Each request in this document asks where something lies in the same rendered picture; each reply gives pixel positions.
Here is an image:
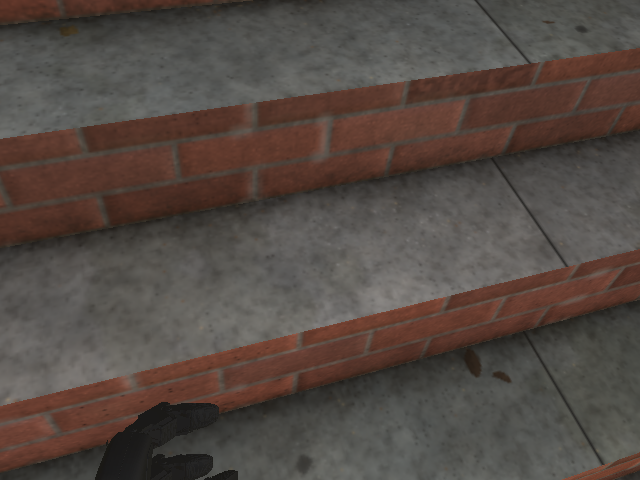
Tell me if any robot left hand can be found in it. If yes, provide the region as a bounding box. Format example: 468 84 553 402
95 402 238 480

